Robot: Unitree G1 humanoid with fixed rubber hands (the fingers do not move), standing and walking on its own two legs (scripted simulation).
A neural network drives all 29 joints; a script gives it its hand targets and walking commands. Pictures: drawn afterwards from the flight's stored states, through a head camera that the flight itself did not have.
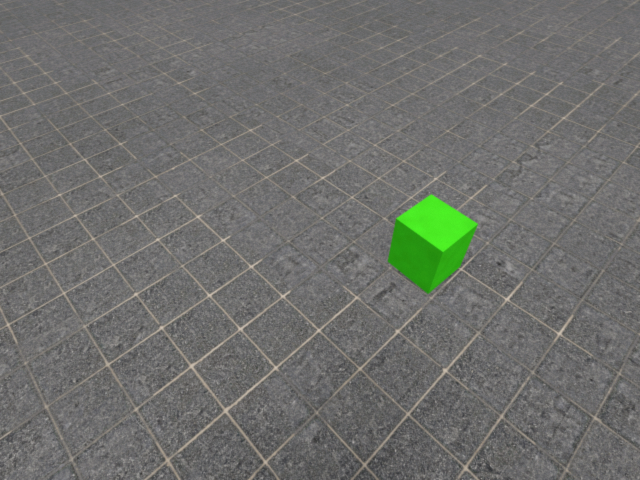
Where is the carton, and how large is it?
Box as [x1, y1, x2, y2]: [388, 194, 477, 293]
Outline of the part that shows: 431,194 396,218 388,257 388,261 428,293 459,266 477,224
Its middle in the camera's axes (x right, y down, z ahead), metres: +0.42 +0.01 +1.49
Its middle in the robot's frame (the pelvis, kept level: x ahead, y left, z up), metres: +1.03 -0.40 -0.66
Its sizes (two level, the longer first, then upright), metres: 0.210 0.200 0.250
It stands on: the floor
